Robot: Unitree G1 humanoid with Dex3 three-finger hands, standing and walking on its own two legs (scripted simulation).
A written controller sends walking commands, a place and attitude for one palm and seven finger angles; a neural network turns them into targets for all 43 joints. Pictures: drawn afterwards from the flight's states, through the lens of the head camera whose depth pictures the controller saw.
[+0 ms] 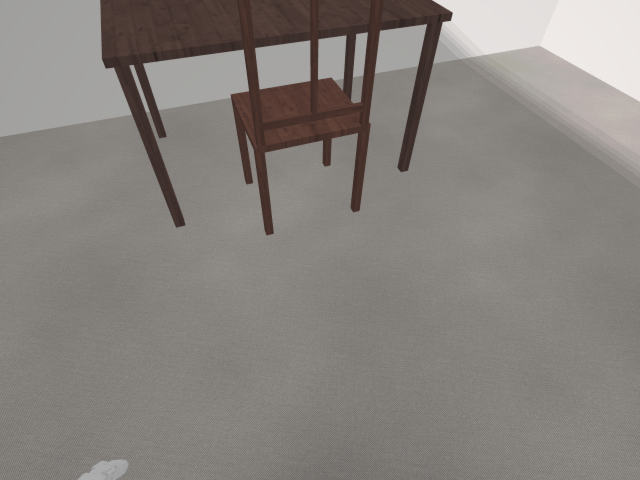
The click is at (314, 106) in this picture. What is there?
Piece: chair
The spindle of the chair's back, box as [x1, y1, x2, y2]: [310, 0, 318, 113]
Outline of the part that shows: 310,0 311,112 316,113 318,0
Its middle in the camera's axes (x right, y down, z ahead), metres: -0.02 -0.56 +1.19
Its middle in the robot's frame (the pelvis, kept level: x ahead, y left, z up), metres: +1.26 +0.09 -0.04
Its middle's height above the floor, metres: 0.73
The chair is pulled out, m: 0.00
